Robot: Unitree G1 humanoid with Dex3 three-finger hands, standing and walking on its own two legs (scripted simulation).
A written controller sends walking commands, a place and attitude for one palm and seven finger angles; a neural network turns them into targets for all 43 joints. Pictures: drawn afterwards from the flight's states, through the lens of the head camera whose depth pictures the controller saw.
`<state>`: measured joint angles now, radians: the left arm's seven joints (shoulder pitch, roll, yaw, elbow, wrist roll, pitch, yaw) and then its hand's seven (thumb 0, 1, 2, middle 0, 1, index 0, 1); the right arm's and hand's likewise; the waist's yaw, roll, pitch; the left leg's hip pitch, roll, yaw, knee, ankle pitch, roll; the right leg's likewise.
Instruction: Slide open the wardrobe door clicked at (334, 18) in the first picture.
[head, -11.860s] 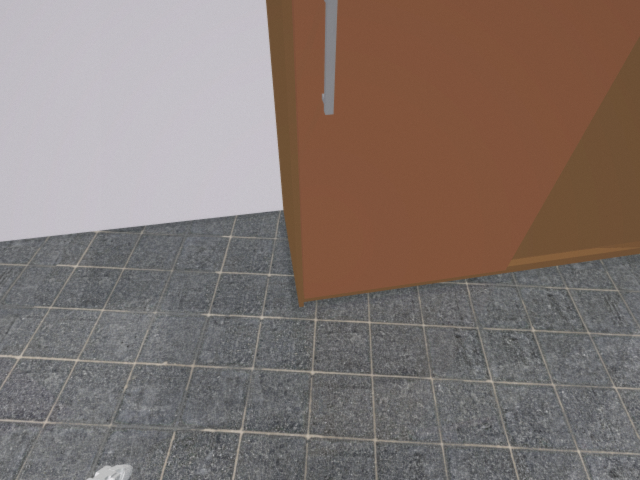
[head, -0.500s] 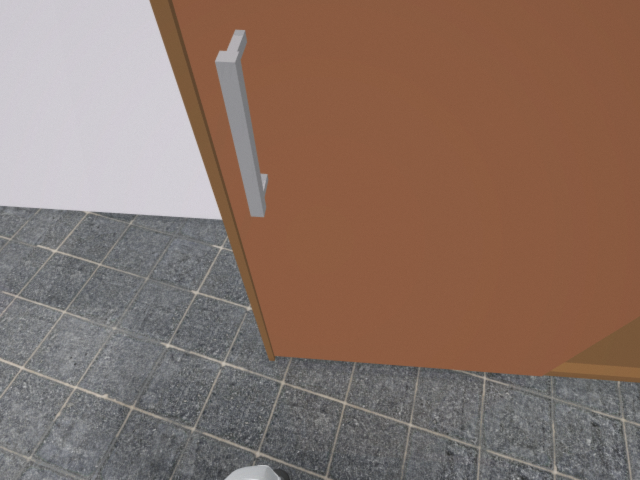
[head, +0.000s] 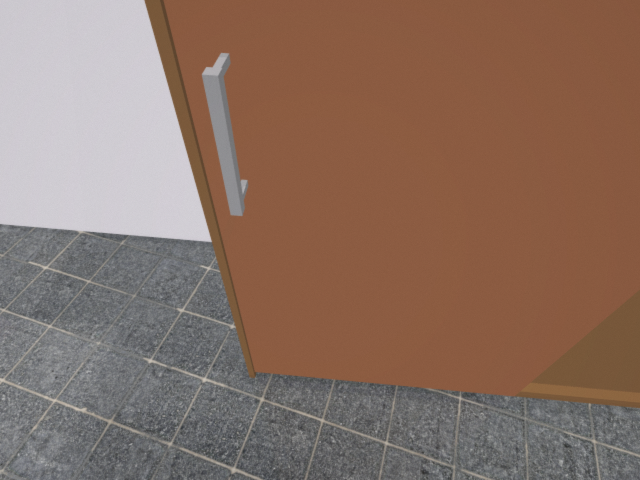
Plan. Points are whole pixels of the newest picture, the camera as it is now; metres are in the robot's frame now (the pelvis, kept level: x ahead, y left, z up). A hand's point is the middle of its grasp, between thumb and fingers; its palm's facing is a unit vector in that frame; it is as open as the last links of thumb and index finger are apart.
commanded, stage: come to a stop and stand still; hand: left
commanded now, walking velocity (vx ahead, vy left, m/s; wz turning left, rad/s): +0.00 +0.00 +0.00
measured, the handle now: (230, 143) +0.49 +0.17 +0.16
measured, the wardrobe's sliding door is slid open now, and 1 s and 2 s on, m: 0.00 0.00 0.00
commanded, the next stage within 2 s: look again from close up in 1.06 s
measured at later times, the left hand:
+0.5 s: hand out of the picture -0.04 +0.16 -0.17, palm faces +0.06 -0.99 -0.15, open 7.4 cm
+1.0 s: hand out of the picture +0.00 +0.23 -0.17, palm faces +0.03 -0.98 -0.21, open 7.4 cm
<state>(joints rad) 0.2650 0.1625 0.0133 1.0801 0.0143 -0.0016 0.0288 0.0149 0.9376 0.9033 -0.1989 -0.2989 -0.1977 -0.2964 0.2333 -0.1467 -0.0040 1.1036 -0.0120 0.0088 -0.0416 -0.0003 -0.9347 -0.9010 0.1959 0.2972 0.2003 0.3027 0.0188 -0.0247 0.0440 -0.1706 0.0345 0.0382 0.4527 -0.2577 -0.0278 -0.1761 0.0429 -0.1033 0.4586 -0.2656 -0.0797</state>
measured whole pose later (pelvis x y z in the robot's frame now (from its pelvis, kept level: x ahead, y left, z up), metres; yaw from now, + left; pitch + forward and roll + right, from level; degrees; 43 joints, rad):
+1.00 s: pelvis -0.01 +0.05 +0.00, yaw +0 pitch -1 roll +0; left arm 0.28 0.15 -0.01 1.08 0.01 -0.02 0.03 0.01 0.91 0.90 -0.20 -0.30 -0.19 -0.30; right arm 0.33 -0.15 0.03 1.07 -0.02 -0.02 -0.02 0.01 -0.92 -0.90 0.20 0.30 0.20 0.30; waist 0.00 0.03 0.01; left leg -0.18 -0.04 0.05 0.44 -0.25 0.05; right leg -0.21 -0.03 -0.07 0.48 -0.25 -0.01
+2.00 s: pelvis +0.00 +0.04 +0.00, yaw +0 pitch -1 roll +0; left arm 0.28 0.15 -0.01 1.11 0.01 -0.02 0.03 0.01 0.91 0.90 -0.20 -0.30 -0.20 -0.30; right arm 0.28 -0.15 0.02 1.13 -0.01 -0.02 -0.03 0.01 -0.92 -0.90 0.20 0.30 0.20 0.30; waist 0.01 -0.01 0.04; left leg -0.14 -0.03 0.04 0.40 -0.24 0.03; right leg -0.16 -0.01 -0.09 0.43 -0.25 -0.02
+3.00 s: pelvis -0.01 +0.05 -0.02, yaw +1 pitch +4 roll -2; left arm 0.32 0.31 0.32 -0.08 -0.35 -0.17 -0.35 0.01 -0.07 0.49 -0.26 -0.92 -0.26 -0.92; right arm 0.30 -0.28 0.03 0.62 0.06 -0.29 -0.07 0.01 -0.90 -0.90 0.20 0.30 0.21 0.30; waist 0.02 0.04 -0.05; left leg -0.42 -0.01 0.02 0.74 -0.39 0.05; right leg -0.40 -0.01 -0.10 0.68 -0.35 -0.02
